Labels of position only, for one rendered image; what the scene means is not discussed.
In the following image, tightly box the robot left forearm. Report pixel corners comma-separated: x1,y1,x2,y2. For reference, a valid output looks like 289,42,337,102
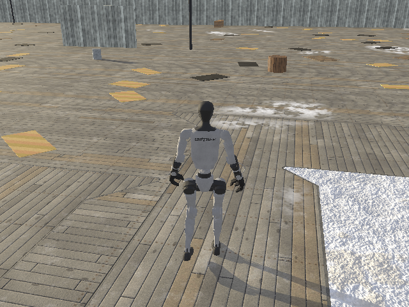
170,154,181,176

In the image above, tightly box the robot left hand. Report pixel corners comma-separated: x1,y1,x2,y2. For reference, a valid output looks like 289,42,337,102
169,173,184,186

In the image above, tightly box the robot right forearm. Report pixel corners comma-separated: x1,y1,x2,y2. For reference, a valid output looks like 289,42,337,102
230,155,243,180

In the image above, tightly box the robot right hand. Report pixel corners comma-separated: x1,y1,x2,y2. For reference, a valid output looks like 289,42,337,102
230,177,245,193

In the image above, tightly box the right robot thigh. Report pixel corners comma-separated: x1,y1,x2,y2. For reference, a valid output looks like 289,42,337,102
212,178,226,219

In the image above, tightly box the robot left upper arm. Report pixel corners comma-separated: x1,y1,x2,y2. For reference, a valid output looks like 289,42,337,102
175,129,192,163

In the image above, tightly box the robot right upper arm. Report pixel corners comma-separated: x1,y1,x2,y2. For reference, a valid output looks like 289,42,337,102
219,129,236,164

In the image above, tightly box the robot right shin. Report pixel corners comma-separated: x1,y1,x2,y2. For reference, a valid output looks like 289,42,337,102
213,208,222,247

